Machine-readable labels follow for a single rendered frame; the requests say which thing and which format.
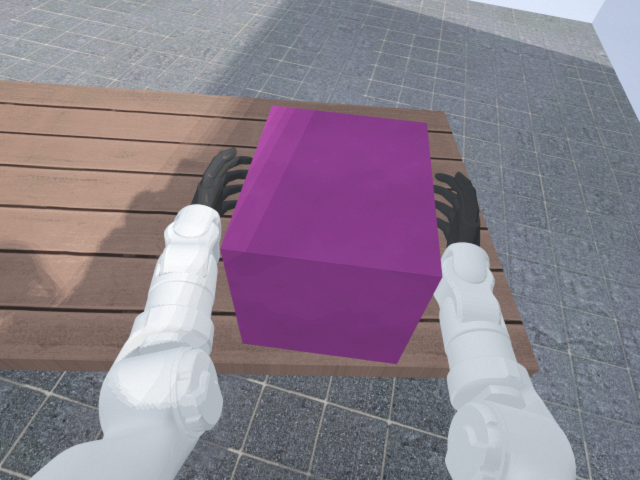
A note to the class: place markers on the carton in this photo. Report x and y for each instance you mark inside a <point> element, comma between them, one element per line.
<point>333,244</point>

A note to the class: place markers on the robot left hand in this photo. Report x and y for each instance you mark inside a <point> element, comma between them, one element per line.
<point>212,189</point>

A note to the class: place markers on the left robot upper arm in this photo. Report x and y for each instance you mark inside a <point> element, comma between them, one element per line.
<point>154,408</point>

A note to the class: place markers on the table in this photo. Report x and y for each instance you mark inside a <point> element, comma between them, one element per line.
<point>90,178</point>

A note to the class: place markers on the robot right hand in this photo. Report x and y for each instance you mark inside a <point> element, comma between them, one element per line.
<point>464,221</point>

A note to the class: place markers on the robot right forearm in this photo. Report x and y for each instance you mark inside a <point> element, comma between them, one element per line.
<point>481,359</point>

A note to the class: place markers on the robot left forearm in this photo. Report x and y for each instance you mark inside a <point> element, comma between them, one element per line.
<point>182,291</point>

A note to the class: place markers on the right robot upper arm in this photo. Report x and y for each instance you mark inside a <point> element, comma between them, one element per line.
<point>491,441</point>

